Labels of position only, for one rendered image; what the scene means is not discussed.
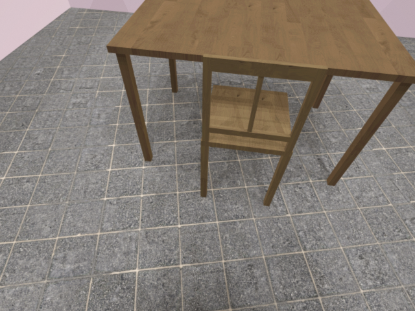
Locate table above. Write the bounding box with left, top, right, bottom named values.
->
left=106, top=0, right=415, bottom=186

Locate chair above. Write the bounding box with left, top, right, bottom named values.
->
left=200, top=54, right=328, bottom=206

